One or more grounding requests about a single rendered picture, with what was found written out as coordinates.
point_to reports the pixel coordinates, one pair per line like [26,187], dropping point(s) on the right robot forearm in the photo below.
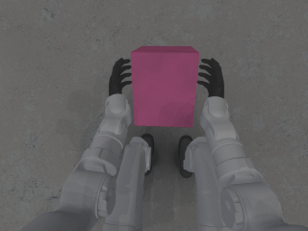
[232,164]

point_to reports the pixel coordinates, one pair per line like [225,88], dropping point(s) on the robot left upper arm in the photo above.
[87,197]

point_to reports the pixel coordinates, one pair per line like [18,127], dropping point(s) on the carton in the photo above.
[164,80]

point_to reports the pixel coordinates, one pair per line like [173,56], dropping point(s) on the left robot foot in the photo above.
[149,139]

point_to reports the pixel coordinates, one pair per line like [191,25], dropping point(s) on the left robot forearm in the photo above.
[103,154]

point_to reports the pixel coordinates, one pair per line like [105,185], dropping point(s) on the robot right upper arm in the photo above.
[253,207]

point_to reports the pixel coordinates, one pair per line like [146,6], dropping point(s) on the robot right hand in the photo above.
[215,87]

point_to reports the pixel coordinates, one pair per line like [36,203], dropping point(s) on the robot left hand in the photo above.
[115,85]

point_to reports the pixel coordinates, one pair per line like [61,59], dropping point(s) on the robot right shin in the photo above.
[199,139]

